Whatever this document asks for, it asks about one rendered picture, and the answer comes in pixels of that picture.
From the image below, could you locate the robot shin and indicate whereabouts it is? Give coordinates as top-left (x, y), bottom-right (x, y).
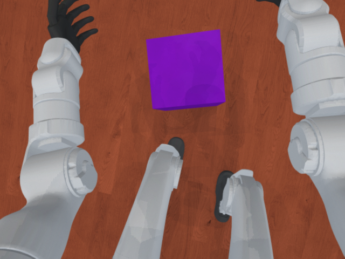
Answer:
top-left (147, 144), bottom-right (179, 166)
top-left (219, 169), bottom-right (264, 216)

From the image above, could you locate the right robot shin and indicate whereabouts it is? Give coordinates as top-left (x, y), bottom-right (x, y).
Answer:
top-left (219, 169), bottom-right (264, 216)

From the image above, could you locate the right robot forearm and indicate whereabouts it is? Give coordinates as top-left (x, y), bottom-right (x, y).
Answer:
top-left (277, 0), bottom-right (345, 118)

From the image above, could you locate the carton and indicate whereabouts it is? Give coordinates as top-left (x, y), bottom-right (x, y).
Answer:
top-left (146, 29), bottom-right (226, 111)

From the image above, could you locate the right robot upper arm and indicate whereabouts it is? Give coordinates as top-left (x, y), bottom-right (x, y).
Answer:
top-left (288, 115), bottom-right (345, 257)

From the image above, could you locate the left robot shin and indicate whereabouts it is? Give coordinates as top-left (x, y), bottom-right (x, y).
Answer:
top-left (147, 144), bottom-right (179, 166)

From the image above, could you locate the left robot upper arm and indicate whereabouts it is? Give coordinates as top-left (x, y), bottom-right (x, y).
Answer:
top-left (0, 146), bottom-right (98, 259)

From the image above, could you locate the left robot hand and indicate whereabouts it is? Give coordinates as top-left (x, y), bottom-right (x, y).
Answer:
top-left (47, 0), bottom-right (98, 53)

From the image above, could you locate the left robot forearm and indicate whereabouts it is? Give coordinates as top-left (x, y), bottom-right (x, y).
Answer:
top-left (20, 38), bottom-right (85, 195)

